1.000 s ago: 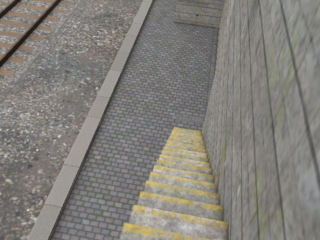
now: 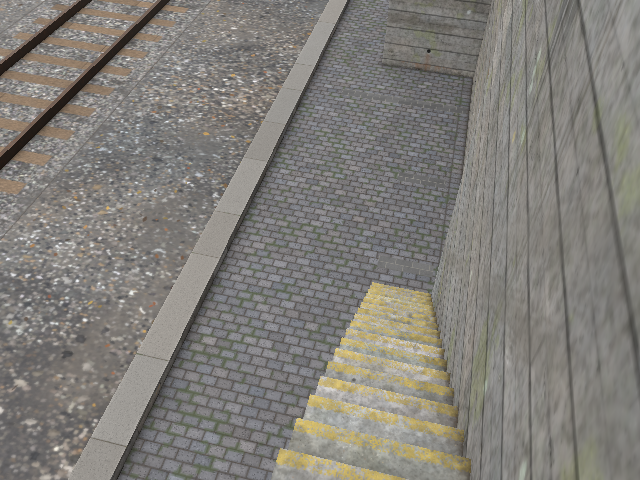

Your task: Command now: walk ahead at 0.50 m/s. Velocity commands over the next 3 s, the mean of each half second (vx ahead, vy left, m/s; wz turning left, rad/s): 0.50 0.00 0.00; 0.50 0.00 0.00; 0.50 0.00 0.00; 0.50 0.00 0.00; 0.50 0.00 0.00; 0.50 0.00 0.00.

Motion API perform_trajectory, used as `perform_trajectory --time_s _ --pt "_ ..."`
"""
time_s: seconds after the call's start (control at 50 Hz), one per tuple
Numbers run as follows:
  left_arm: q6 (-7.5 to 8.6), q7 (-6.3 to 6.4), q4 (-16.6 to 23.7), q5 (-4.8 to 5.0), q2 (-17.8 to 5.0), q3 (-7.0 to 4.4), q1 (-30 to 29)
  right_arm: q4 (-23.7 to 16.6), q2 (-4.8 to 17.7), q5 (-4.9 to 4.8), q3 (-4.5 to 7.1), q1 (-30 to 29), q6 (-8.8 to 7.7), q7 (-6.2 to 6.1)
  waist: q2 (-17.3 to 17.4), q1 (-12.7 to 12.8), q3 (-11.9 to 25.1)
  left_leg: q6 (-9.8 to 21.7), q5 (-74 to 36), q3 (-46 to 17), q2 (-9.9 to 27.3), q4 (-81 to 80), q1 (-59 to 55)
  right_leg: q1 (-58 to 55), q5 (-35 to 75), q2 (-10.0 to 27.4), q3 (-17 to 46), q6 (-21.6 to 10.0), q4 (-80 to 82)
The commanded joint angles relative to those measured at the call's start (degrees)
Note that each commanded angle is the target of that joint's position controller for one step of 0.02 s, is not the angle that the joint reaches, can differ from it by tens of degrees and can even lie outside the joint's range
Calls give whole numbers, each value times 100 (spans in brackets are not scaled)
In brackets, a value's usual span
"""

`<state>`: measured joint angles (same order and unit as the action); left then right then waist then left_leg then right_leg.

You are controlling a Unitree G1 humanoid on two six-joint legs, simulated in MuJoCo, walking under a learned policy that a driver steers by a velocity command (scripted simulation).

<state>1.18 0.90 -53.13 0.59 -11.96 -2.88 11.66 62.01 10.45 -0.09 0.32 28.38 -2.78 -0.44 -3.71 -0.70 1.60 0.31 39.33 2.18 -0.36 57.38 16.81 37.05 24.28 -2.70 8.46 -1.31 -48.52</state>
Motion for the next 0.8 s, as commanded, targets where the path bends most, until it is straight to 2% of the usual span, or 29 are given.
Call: perform_trajectory --time_s 0.02,0.04,0.08,0.12,0.14,0.16,0.18,0.2,0.22,0.24,0.26,0.32,0.36,0.38,0.4,0.44,0.46,0.52,0.54,0.58,0.6,0.62,0.64,0.66,0.68,0.7,0.72,0.76,0.8 --pt "102 24 -8 -82 -269 -35 180 -431 870 156 153 -978 -160 -216 979 459 -507 764 -1317 -740 870 -1014 1748 -1864 679 147 -277 18 237" --pt "128 45 -44 -126 -433 -73 110 -312 884 190 158 -702 -176 -230 840 265 -776 812 -1670 -828 866 -627 1206 -1462 379 182 -238 -25 455" --pt "164 93 -33 139 -483 -115 267 -83 687 406 173 -245 47 -226 830 -41 -1032 871 -3099 -684 559 27 252 -1568 -218 443 -481 -54 2327" --pt "78 95 -618 73 -838 -297 2033 32 889 484 272 -289 274 -139 927 528 -336 1053 -4977 -855 621 1767 93 -3096 -1112 699 -555 -339 2421" --pt "34 82 -723 -31 -846 -319 2422 2 858 373 309 -363 315 -90 472 759 -284 1064 -4584 -732 198 2819 627 -3996 -1111 870 -405 -288 3327" --pt "56 82 -917 -145 -1046 -279 3150 -85 618 330 325 -377 308 -23 -672 1001 -238 825 -1093 -495 -604 5359 1840 -4985 1431 1291 -238 -537 2490" --pt "179 -123 -1078 -55 -1042 -185 2969 -345 117 339 213 40 326 -84 -1539 304 -285 793 1500 -350 -793 6087 4100 -6003 3854 1703 45 -385 446" --pt "295 -261 -1271 347 -814 -129 3216 -347 170 476 149 -133 378 -232 -1204 380 -161 855 960 -464 -613 5992 4616 -5565 2799 1766 526 -660 536" --pt "341 -268 -1236 394 -621 -65 3054 -401 337 493 144 -409 453 -252 -889 315 -188 873 332 -569 -418 5619 4839 -4911 407 1697 863 -888 860" --pt "333 -149 -1284 363 -925 -112 3025 -442 282 483 87 -543 464 -211 -1269 246 -168 786 291 -549 -335 5528 5104 -4366 -1826 2184 2100 -1400 1476" --pt "335 -21 -1249 331 -766 -78 2580 -485 399 567 108 -1193 445 -258 -712 219 -583 618 -1013 -1019 69 4796 5176 -3680 -2217 2286 2390 -1457 1608" --pt "332 200 -752 267 19 390 1385 -540 327 269 28 -1755 433 -85 129 -358 -1010 -14 -4297 -78 -22 1182 2312 -55 -1575 1184 400 -731 1268" --pt "369 181 -727 286 -545 299 1660 -135 76 394 -26 -1195 513 -45 -756 -318 -459 31 -4663 241 -337 2326 1344 25 -979 1336 638 -584 1115" --pt "396 276 -957 461 -344 284 2102 -213 232 444 15 -1456 466 -44 -816 -135 -604 141 -5131 -432 66 2114 2519 -905 -1987 1283 945 -633 493" --pt "385 295 -921 487 -270 341 2042 -516 379 367 0 -2008 341 14 -336 -45 -884 251 -5747 -385 31 844 2991 -1035 -3357 756 523 -537 284" --pt "355 331 -1115 320 -403 274 2534 -819 412 442 4 -2767 164 28 -348 413 -997 193 -5475 -333 49 576 3710 -1884 -3487 909 1176 -822 -28" --pt "340 386 -1097 312 -66 318 2354 -892 308 486 -32 -2668 95 61 43 280 -893 176 -6234 -512 140 -429 2958 -1469 -3447 764 829 -830 -338" --pt "287 304 -931 129 -305 180 2172 -1255 189 36 -90 -2791 39 77 7 691 -1167 -18 -6238 334 -239 -2540 257 -68 -3760 436 -1 -820 -544" --pt "256 285 -989 104 -441 131 2174 -1218 263 -40 -74 -2558 82 55 -272 715 -1129 37 -5395 172 -123 -2772 -37 -242 -3166 536 192 -1006 -1002" --pt "309 241 -956 322 -582 40 1752 -609 478 208 10 -790 135 69 -3 -41 -585 520 -5322 -397 105 -2511 -916 -336 -1804 630 354 -1007 -2600" --pt "311 264 -879 309 -802 -55 1347 -247 732 150 113 334 92 88 190 -676 -411 879 -5196 -880 502 -3671 -2068 265 -1328 600 127 -899 -4071" --pt "241 255 -893 84 -815 -181 1545 -170 924 -123 195 705 68 133 1659 -850 -540 1156 -7028 -792 1038 -4786 -2639 767 -5816 -439 -989 -798 -6455" --pt "225 266 -381 131 -412 -91 1452 -242 733 -141 35 703 -25 202 1671 -272 338 1009 -9949 -1233 1618 -1605 -4131 2516 -7661 -507 -699 -612 -7300" --pt "219 273 -283 225 -209 -4 1810 -203 949 -55 75 782 32 227 1788 -141 1101 1576 -9256 -1962 2175 -1347 -4466 3034 -7547 -457 -99 -702 -7638" --pt "160 324 -383 86 -281 5 1760 -191 1199 30 270 698 56 203 1379 -288 1120 2160 -5872 -2692 2537 -1905 -3725 3415 -7109 -178 516 -690 -7588" --pt "140 362 -310 59 -295 -5 1515 -365 1042 174 226 269 22 187 920 -102 680 2184 -3642 -2802 2463 -2575 -2419 3250 -5801 -41 509 -458 -6412" --pt "98 277 -350 -178 -244 -38 1034 -393 674 213 108 -183 9 149 464 139 0 1793 -2867 -2540 1912 -2635 -1254 3207 -4925 -123 496 -347 -6094" --pt "-51 158 109 -223 62 16 339 -530 336 213 -63 -513 -83 43 773 419 -720 1553 -2951 -2425 1869 -2867 923 2347 -2996 -15 300 297 -3968" --pt "-152 148 -157 -239 154 -15 715 -730 766 291 45 -683 -109 63 830 580 -350 1385 -2984 -2215 1596 -2837 2010 768 -1909 -77 61 363 -3724"
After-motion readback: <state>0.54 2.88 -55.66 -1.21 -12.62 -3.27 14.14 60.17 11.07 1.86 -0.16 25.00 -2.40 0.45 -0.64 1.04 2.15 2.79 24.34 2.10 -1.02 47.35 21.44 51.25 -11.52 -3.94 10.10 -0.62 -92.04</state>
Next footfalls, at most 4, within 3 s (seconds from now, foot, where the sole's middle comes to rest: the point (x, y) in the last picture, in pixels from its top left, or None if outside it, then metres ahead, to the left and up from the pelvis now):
0.14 right None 0.14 -0.09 -0.91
0.62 left None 0.40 0.06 -1.12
1.14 right None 0.57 -0.28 -1.32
1.72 left None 0.82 -0.17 -1.53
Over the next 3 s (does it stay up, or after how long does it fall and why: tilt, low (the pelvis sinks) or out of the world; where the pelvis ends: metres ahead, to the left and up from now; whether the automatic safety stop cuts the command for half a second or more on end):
stays up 1.24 -0.26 -1.20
